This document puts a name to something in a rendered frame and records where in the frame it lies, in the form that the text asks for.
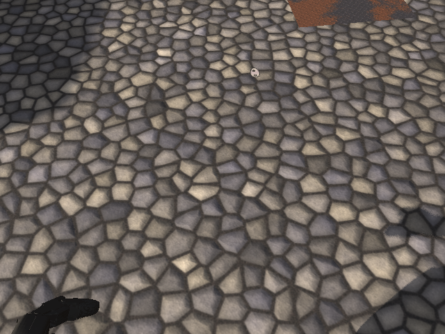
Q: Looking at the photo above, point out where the robot left hand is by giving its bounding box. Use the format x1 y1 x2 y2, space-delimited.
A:
11 296 99 334

